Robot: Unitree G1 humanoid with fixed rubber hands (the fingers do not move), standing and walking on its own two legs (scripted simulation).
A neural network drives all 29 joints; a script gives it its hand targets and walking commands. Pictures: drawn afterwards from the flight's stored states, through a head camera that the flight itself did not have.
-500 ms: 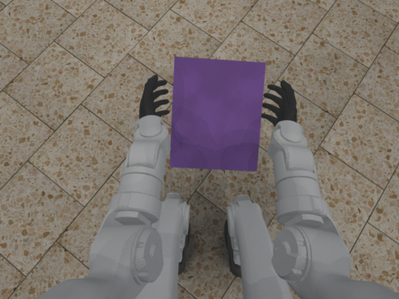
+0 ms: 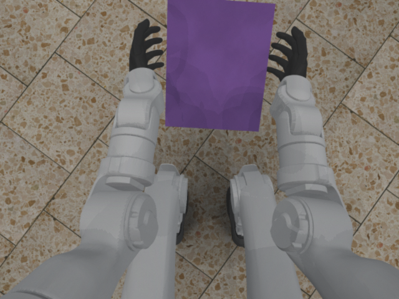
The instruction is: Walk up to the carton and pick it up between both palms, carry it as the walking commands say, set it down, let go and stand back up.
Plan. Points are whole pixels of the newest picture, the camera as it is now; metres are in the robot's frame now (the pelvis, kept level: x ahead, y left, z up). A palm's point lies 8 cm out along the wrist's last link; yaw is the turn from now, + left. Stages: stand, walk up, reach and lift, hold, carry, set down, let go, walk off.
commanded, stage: set down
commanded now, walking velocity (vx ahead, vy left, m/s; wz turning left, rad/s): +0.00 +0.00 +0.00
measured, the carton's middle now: (214, 70) +0.53 -0.01 -0.18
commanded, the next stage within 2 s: none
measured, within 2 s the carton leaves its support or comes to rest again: neither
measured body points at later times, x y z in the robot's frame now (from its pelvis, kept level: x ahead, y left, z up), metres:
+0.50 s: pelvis -0.03 -0.01 -0.06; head +0.32 +0.01 +0.21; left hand +0.53 +0.13 -0.18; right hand +0.53 -0.14 -0.18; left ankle +0.11 +0.10 -0.45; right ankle +0.11 -0.12 -0.45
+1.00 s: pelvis -0.01 +0.00 -0.11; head +0.36 +0.02 +0.13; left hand +0.56 +0.13 -0.27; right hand +0.56 -0.14 -0.26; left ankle +0.11 +0.10 -0.45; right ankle +0.11 -0.12 -0.45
